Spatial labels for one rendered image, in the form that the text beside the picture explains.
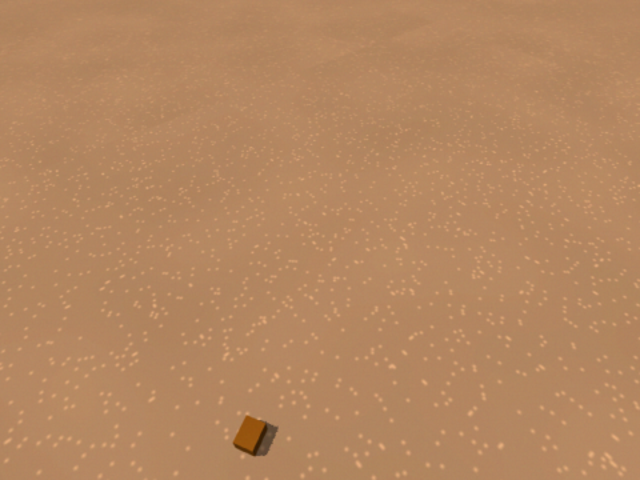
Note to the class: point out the small box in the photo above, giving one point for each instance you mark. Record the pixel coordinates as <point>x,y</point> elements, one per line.
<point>250,435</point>

